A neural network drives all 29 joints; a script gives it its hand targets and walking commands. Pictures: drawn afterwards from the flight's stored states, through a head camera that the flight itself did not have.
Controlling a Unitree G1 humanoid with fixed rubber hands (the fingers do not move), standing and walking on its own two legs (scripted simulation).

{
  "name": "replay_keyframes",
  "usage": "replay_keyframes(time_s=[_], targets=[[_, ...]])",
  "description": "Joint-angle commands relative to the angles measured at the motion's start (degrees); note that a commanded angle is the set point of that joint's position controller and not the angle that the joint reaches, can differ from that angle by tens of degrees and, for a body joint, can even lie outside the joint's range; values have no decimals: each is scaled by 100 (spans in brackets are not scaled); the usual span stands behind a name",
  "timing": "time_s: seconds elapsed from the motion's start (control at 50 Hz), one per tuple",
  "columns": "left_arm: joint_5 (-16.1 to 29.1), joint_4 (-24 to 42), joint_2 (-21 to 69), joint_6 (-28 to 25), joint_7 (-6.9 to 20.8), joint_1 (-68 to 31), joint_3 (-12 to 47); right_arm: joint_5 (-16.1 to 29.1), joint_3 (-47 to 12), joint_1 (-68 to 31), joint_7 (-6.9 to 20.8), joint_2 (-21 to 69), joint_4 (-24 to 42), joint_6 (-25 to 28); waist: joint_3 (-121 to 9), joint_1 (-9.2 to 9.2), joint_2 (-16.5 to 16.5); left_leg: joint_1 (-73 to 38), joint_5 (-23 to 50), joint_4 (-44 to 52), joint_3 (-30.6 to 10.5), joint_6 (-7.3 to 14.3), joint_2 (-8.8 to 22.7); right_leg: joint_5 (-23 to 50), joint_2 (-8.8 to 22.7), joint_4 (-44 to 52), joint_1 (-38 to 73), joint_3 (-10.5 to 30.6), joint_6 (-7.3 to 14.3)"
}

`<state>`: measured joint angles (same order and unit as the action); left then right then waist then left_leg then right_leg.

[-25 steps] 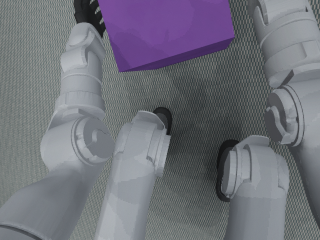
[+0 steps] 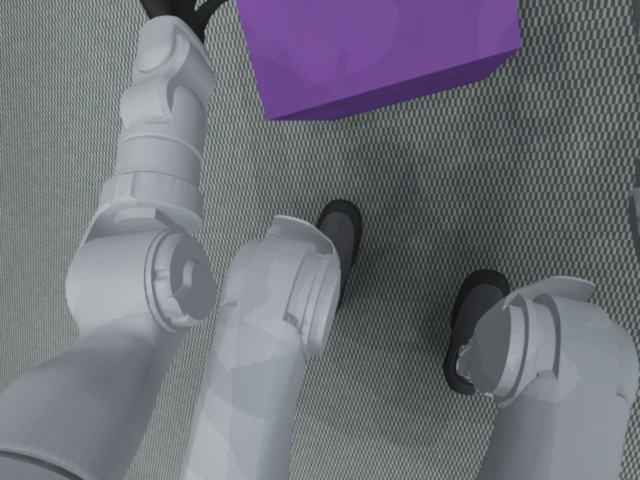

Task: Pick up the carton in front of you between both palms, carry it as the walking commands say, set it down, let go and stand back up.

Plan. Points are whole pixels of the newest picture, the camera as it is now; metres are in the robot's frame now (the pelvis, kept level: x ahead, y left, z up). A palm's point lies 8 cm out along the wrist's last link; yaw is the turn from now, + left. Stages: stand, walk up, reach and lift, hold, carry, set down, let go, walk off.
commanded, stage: set down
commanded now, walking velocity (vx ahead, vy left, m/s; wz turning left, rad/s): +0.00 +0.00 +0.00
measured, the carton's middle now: out of the picture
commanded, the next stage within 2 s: let go in 0.90 s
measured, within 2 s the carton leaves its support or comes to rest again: neither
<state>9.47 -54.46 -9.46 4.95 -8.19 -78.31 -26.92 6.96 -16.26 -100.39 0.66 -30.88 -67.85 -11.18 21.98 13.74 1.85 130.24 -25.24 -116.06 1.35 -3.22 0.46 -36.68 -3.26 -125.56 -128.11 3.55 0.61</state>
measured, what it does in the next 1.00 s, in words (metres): rises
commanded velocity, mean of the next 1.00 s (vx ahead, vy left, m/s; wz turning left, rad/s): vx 0.00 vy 0.00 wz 0.00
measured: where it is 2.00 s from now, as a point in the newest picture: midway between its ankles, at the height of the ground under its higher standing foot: (396, 314)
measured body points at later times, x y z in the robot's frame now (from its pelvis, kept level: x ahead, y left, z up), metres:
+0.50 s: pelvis +0.01 +0.00 +0.11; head +0.36 +0.01 +0.38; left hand +0.50 +0.27 -0.01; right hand +0.65 -0.09 +0.00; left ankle +0.15 +0.13 -0.35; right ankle +0.08 -0.11 -0.35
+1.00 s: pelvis +0.04 +0.00 +0.24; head +0.36 +0.00 +0.56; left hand +0.49 +0.27 +0.14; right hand +0.65 -0.10 +0.14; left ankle +0.15 +0.13 -0.35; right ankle +0.08 -0.11 -0.35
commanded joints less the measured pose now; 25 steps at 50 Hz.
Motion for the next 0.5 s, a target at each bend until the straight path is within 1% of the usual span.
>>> replay_keyframes(time_s=[0.0, 0.04, 0.08, 0.12, 0.16, 0.22, 0.28, 0.34, 0.42, 0.48], targets=[[39, 1195, -773, 93, -248, -716, 56, -24, 235, -2125, -32, -304, 917, -39, -8240, 740, -1999, -4691, 2598, 793, 528, -12, -253, 1701, 72, 1367, 3847, -242, -20], [-12, 1525, -779, 241, -382, -651, 131, -34, 425, -1974, -42, -429, 879, -139, -8439, 724, -1777, -5049, 2587, 981, 554, -34, -304, 1492, 4, 1526, 3677, -327, 17], [-82, 1700, -608, 369, -465, -545, 215, -63, 600, -1784, -2, -482, 695, -209, -8178, 684, -1551, -5102, 2391, 1166, 556, -65, -330, 1213, -24, 1712, 3321, -357, 73], [-164, 1784, -381, 461, -490, -449, 270, -116, 755, -1598, 82, -475, 487, -232, -7746, 624, -1374, -5005, 2161, 1343, 539, -95, -340, 969, -28, 1908, 2962, -361, 124], [-220, 1891, -204, 536, -475, -431, 309, -186, 885, -1487, 168, -473, 360, -232, -7477, 555, -1264, -4947, 2008, 1520, 516, -119, -346, 822, -35, 2107, 2763, -367, 157], [-271, 2027, -43, 636, -436, -440, 339, -312, 1058, -1424, 266, -520, 244, -241, -7338, 473, -1196, -4935, 1830, 1802, 491, -154, -352, 686, -49, 2411, 2736, -381, 184], [-316, 2136, 38, 732, -407, -380, 310, -437, 1178, -1427, 338, -553, 252, -278, -7433, 461, -1238, -4973, 1736, 2090, 493, -175, -364, 659, -73, 2697, 2980, -395, 192], [-379, 2282, 54, 817, -393, -229, 228, -538, 1240, -1433, 387, -525, 408, -328, -7739, 528, -1387, -5049, 1830, 2356, 535, -173, -385, 804, -116, 2956, 3427, -410, 169], [-467, 2565, 12, 922, -380, 69, 112, -650, 1292, -1364, 408, -425, 762, -426, -8273, 637, -1683, -5119, 2170, 2689, 631, -155, -415, 1239, -183, 3288, 4186, -437, 95], [-501, 2785, -9, 994, -357, 296, 70, -716, 1327, -1236, 393, -325, 1031, -520, -8579, 672, -1888, -5158, 2461, 2943, 706, -148, -439, 1658, -214, 3549, 4769, -437, 36]])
